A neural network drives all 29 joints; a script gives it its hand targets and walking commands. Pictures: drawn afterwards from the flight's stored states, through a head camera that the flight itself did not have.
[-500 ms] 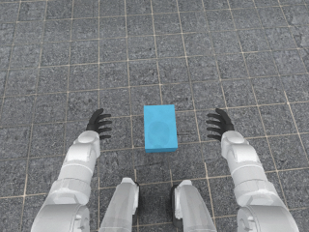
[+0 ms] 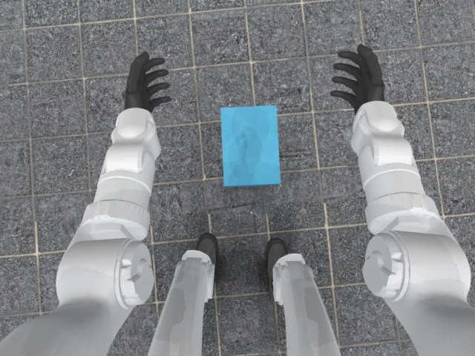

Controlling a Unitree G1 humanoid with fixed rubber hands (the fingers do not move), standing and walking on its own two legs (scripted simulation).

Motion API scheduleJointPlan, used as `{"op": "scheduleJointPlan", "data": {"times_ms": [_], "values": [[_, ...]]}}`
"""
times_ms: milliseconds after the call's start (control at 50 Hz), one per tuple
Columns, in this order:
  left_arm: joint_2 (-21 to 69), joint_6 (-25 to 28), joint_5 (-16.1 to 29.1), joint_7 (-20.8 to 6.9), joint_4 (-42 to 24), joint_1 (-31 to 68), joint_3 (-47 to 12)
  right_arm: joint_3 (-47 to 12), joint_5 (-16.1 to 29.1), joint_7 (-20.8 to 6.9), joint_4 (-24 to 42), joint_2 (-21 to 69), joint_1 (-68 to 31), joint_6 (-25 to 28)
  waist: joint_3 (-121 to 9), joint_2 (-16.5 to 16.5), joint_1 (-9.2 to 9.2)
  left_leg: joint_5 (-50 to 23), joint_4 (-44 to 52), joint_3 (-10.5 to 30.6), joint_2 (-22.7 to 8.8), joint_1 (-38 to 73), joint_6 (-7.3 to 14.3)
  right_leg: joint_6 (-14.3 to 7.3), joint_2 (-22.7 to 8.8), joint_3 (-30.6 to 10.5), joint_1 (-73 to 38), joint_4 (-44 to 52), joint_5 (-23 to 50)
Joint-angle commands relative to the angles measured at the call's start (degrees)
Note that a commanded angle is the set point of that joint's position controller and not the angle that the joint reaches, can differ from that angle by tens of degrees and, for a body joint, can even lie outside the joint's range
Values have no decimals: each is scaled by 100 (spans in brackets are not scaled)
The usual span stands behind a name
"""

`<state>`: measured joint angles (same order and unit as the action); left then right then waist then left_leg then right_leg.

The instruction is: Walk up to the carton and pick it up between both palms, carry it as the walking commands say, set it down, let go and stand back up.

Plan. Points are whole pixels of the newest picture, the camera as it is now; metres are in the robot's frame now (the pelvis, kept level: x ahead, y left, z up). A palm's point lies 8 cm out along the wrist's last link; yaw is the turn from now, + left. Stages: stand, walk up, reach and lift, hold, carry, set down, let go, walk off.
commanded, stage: reach and lift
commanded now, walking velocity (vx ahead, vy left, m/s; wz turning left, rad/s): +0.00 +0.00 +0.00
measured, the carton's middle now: (249, 149) +0.49 -0.01 -0.59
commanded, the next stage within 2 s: none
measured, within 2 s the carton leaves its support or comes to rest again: neither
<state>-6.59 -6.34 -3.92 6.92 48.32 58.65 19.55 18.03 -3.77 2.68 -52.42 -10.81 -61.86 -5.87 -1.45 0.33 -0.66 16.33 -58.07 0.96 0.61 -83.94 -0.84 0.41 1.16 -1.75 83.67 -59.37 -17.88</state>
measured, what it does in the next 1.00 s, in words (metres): lowers itself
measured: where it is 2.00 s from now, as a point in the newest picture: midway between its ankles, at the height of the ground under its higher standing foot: (241, 277)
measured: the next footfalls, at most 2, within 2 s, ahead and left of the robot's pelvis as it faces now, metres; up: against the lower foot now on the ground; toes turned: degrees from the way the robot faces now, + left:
none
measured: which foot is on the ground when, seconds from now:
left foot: down 0.00-1.00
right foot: down 0.00-1.00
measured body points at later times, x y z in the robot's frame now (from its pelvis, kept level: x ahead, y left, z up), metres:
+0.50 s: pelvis +0.00 +0.00 -0.08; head +0.32 -0.01 +0.23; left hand +0.50 +0.17 -0.23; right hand +0.51 -0.17 -0.22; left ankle +0.07 +0.12 -0.63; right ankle +0.06 -0.12 -0.63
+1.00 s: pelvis -0.04 +0.01 -0.22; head +0.32 +0.00 +0.06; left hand +0.51 +0.16 -0.38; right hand +0.51 -0.18 -0.38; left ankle +0.07 +0.13 -0.63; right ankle +0.06 -0.12 -0.63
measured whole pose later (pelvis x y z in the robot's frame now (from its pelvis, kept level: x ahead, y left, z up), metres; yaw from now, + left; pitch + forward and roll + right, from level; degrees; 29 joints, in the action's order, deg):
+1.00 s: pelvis -0.04 +0.01 -0.22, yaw +0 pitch +47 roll +1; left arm -11.9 -4.6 2.9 8.6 57.1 74.1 14.8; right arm 10.9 4.8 5.3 -59.2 -16.5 -75.8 -4.7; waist 5.0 -0.3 -0.1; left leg 30.1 -108.4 1.3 2.8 -125.4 -1.7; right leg 2.4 3.9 -3.0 125.0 -109.4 -31.6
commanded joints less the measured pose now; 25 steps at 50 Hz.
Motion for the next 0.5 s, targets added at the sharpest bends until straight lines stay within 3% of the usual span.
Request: {"op": "scheduleJointPlan", "data": {"times_ms": [0, 140, 320, 480], "values": [[-336, 197, -140, -50, -592, 1301, 131, 81, -121, 7, 590, -389, -1395, 180, -5886, 76, -21, -2189, 140, -257, 399, 3037, -198, 178, 351, 173, -3035, 245, 2454], [-209, 304, -427, -233, -874, 855, 398, 273, -422, -65, 907, -193, -1045, 251, -6076, 88, 21, -2879, 1, -178, 392, 2927, -212, 178, 401, 223, -2884, 168, 2969], [-248, 379, -490, -279, -510, 1058, 548, 299, -408, 5, 548, -9, -1195, 281, -5243, 63, -7, -1623, -965, -330, 470, 1346, -209, 217, 430, 178, -1562, -723, 1667], [-490, 360, -2, -69, -509, 1437, 137, -30, 25, 224, 608, -382, -1519, 275, -6141, 7, 65, -1508, -2175, -421, 484, 963, -271, 250, 460, 260, -917, -1908, 1464]]}}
